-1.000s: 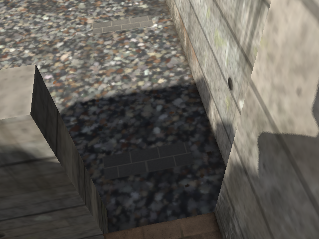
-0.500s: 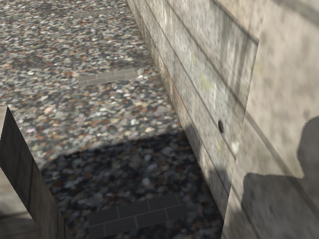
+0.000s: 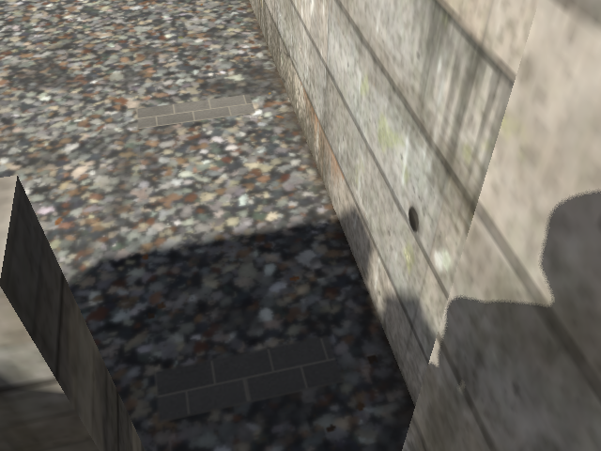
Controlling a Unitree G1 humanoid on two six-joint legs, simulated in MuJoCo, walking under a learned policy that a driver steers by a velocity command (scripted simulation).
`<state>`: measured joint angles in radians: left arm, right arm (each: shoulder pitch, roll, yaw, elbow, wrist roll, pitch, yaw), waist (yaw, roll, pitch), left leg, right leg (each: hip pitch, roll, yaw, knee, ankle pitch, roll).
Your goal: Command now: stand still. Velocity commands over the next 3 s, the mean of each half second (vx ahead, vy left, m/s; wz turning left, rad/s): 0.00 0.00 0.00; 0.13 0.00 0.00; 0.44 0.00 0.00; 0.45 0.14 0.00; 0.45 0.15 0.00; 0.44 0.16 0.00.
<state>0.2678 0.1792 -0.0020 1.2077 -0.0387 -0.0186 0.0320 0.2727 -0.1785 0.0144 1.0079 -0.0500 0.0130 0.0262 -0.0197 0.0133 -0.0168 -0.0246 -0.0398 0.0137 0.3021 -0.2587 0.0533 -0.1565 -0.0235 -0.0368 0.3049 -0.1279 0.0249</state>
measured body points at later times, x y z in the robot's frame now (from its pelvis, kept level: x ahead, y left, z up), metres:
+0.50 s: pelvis -0.02 +0.02 -0.01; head -0.04 +0.02 +0.44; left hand -0.05 +0.24 -0.17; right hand +0.02 -0.21 -0.15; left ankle -0.06 +0.08 -0.75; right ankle +0.02 -0.14 -0.75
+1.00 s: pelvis +0.01 -0.02 -0.03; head -0.02 -0.03 +0.42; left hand -0.11 +0.22 -0.17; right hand +0.05 -0.26 -0.19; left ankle -0.06 +0.08 -0.74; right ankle +0.02 -0.13 -0.75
